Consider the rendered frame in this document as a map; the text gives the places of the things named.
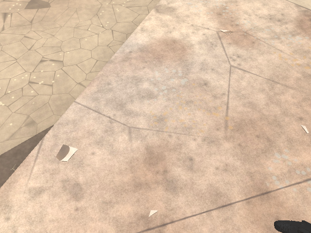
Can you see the robot right hand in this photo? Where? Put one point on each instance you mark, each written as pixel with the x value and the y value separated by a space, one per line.
pixel 292 226

